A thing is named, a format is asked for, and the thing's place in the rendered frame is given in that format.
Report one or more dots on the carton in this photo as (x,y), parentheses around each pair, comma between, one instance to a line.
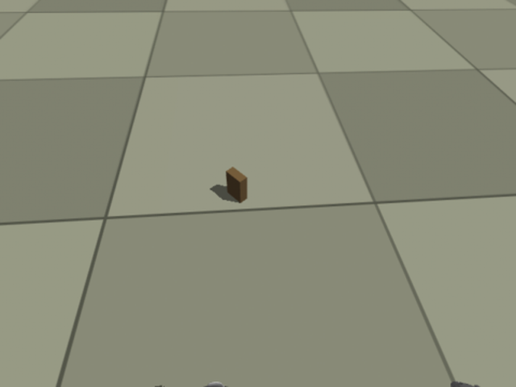
(236,184)

